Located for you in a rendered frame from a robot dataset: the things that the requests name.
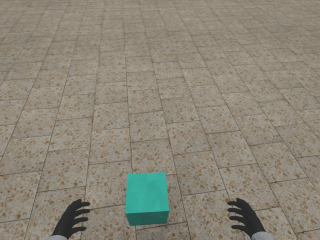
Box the right robot hand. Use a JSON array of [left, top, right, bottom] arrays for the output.
[[227, 198, 266, 240]]

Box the carton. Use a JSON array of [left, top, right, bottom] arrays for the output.
[[125, 172, 169, 226]]

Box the left robot hand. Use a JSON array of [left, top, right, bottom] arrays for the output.
[[51, 199, 91, 240]]

